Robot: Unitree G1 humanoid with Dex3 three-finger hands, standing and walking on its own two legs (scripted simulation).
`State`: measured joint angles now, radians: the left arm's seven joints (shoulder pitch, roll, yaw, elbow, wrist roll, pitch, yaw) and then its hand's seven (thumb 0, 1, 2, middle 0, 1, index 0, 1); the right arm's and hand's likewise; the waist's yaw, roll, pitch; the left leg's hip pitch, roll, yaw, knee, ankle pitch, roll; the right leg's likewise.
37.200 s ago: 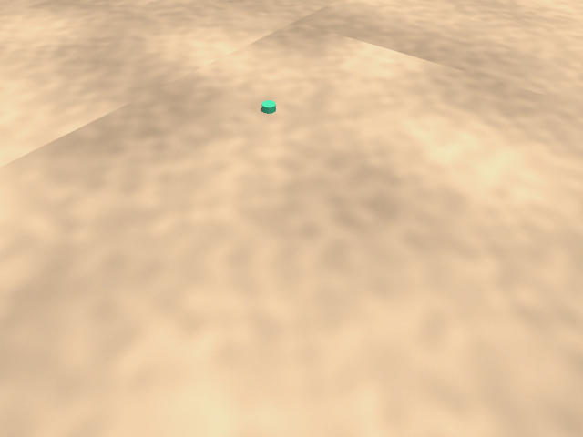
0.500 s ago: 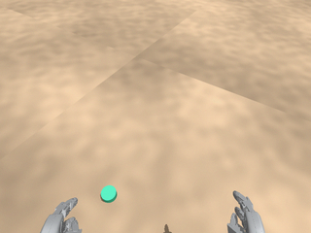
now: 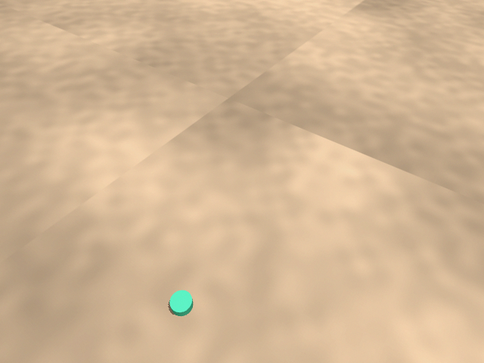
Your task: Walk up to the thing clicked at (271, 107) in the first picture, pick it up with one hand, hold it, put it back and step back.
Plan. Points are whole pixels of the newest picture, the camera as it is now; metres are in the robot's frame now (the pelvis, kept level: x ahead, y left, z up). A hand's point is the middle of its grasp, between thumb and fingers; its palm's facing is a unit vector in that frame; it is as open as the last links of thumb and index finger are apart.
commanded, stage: stand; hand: left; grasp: from above
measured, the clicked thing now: (181, 303) +0.50 +0.23 -0.74
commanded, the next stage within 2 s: step back in 2.00 s
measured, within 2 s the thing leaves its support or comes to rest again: neither
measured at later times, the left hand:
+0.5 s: hand out of the picture +0.03 +0.23 -0.15, palm faces +0.03 -0.94 -0.34, open 7.4 cm
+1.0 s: hand out of the picture +0.08 +0.21 -0.14, palm faces +0.01 -0.94 -0.33, open 7.3 cm
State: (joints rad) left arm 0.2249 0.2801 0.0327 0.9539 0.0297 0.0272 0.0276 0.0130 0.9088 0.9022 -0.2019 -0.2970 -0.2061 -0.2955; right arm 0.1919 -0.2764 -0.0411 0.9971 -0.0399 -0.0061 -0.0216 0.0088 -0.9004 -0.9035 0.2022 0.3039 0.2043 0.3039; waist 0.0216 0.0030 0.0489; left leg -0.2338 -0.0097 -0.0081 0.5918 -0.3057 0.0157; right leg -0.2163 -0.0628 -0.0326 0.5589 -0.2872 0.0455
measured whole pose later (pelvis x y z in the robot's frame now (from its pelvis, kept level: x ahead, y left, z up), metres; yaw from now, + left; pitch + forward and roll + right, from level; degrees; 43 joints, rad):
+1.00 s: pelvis +0.01 -0.03 +0.02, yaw +0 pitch -3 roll +0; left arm 0.11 0.30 0.02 1.15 0.01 0.00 0.01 0.01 0.91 0.90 -0.20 -0.30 -0.21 -0.30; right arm 0.13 -0.32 -0.01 1.14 -0.02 0.00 -0.02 0.01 -0.90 -0.90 0.20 0.30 0.20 0.30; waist 0.00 0.03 0.06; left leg -0.09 0.02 -0.02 0.34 -0.19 -0.02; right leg -0.09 -0.03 -0.05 0.34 -0.19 0.01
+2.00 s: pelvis +0.02 -0.03 +0.02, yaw -1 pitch -3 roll +0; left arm 0.10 0.33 0.01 1.13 0.01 0.00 0.00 0.01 0.91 0.90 -0.20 -0.30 -0.21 -0.30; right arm 0.11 -0.33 -0.01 1.14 -0.01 -0.01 -0.01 0.01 -0.90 -0.90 0.20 0.30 0.20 0.30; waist 0.00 0.01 0.06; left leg -0.08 0.04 0.00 0.31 -0.19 -0.04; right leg -0.09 -0.01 -0.04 0.32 -0.19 0.00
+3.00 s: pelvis -0.16 +0.03 +0.00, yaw -5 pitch -2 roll +2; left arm 0.15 0.35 0.08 0.82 0.03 0.06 0.00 0.01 0.91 0.90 -0.20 -0.30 -0.21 -0.30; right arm 0.15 -0.39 -0.04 0.90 0.00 0.04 -0.02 0.01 -0.90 -0.90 0.21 0.30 0.21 0.30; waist 0.03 -0.01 0.15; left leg -0.41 -0.13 -0.12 1.12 -0.48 -0.01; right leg -0.30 0.02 0.04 0.56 -0.22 -0.05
